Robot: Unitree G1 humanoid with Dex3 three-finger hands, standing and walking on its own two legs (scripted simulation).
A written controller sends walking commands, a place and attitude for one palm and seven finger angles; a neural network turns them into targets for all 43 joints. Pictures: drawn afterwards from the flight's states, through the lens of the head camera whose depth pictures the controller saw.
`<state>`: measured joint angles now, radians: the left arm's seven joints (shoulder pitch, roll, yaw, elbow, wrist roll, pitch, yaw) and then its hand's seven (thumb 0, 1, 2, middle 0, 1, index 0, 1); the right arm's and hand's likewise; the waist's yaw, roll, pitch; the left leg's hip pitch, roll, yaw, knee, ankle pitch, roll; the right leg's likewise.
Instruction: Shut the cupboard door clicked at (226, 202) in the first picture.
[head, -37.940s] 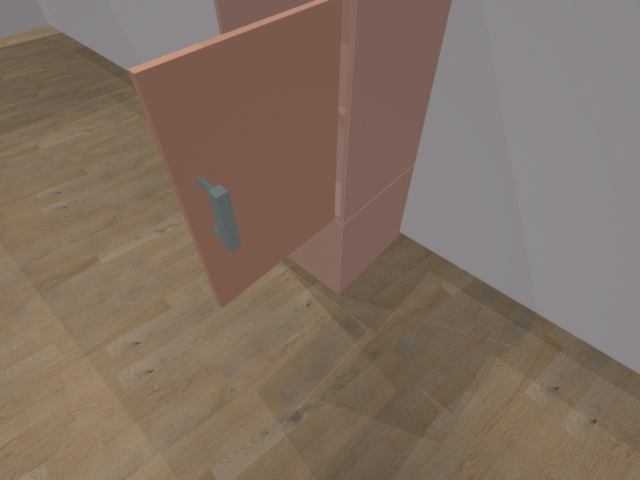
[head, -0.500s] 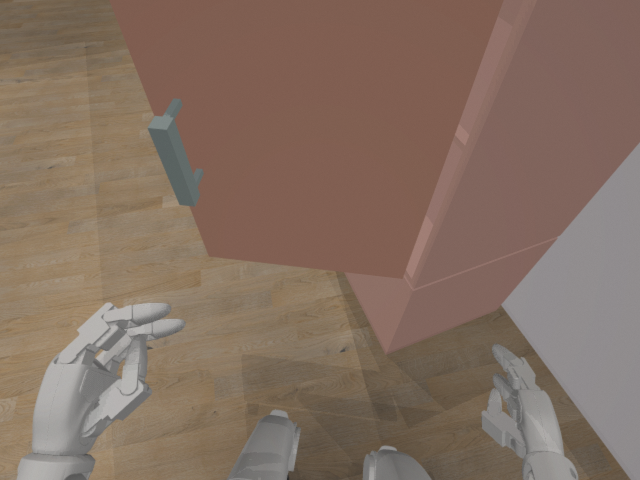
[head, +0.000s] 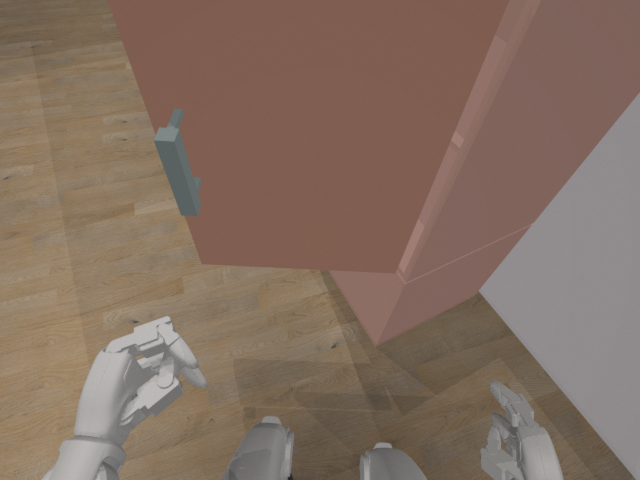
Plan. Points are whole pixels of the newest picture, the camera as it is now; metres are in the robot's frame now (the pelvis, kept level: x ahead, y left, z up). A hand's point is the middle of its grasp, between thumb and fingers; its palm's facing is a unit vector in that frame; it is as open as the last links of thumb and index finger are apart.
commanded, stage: raise the hand and make a fist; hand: left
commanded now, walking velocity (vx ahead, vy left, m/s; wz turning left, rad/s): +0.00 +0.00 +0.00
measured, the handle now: (184, 164) +0.51 +0.23 +0.07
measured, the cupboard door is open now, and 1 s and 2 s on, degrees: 61 61 61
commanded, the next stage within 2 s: bring the fist close to the handle in 0.82 s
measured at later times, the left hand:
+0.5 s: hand (150, 339) +0.25 +0.20 +0.08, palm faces +0.07 -1.00 -0.04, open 3.1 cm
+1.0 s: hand (199, 356) +0.24 +0.15 +0.07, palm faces +0.00 -1.00 -0.03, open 3.1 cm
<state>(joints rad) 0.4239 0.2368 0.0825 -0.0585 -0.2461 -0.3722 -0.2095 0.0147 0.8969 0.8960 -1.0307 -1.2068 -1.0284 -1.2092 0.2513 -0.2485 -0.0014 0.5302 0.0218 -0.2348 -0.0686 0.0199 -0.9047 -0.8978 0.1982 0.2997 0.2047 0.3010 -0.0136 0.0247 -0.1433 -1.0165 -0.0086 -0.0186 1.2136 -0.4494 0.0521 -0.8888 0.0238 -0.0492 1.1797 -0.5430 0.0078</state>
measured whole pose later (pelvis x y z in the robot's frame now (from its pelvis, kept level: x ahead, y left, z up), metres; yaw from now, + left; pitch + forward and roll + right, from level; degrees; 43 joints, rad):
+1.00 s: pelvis +0.02 -0.04 +0.01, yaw +0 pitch +13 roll -2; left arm 0.38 0.24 0.12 -0.01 -0.28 -0.34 -0.24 0.02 0.89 0.90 -1.30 -1.50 -1.30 -1.50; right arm 0.26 -0.24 0.02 0.49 0.03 -0.16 -0.06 0.02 -0.90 -0.90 0.20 0.30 0.20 0.30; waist 0.01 0.04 -0.17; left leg -0.93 0.01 -0.04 1.16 -0.46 0.00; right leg -0.81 0.05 -0.06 1.14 -0.57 -0.04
